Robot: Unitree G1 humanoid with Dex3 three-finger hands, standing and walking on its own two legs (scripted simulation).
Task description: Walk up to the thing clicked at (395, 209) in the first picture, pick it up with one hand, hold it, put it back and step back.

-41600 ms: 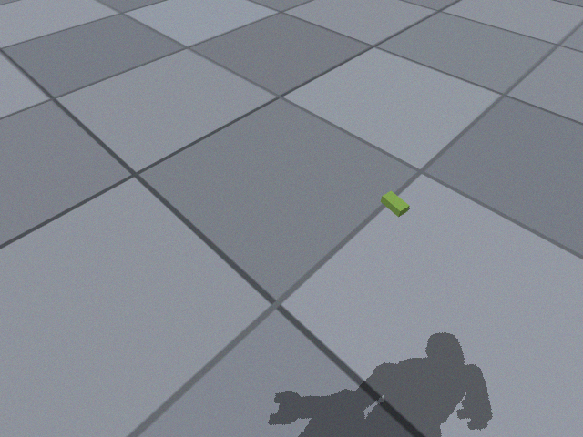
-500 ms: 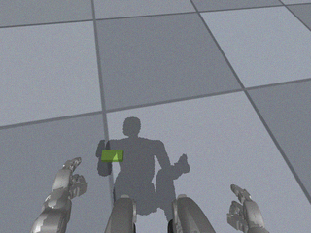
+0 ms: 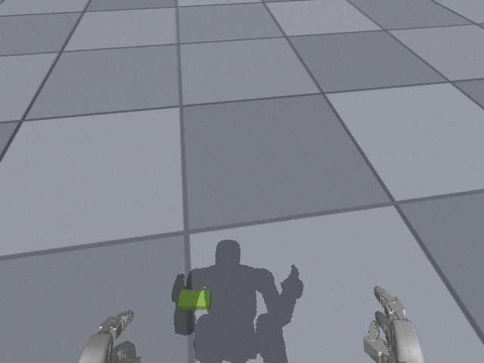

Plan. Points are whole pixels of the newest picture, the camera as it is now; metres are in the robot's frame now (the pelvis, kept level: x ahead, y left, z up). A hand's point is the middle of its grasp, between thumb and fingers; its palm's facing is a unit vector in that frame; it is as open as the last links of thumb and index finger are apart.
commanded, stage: home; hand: left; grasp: from above
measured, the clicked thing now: (195, 299) +0.49 +0.20 -0.70
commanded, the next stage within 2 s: stand in 1.88 s
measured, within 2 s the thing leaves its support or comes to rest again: neither
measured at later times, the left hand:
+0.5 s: hand (139, 358) +0.16 +0.18 -0.05, palm faces +0.04 -0.98 -0.20, open 7.4 cm
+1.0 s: hand (140, 357) +0.16 +0.18 -0.05, palm faces +0.04 -0.98 -0.19, open 7.4 cm
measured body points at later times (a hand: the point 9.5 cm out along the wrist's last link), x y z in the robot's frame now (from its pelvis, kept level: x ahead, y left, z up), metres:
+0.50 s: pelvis +0.00 +0.00 +0.00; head +0.02 +0.01 +0.45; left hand +0.16 +0.23 -0.04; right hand +0.15 -0.24 -0.07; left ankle +0.01 +0.12 -0.68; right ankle +0.00 -0.12 -0.68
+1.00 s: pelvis +0.01 +0.00 +0.00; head +0.02 +0.01 +0.45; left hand +0.16 +0.23 -0.04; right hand +0.17 -0.24 -0.06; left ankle +0.01 +0.12 -0.68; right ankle +0.00 -0.12 -0.68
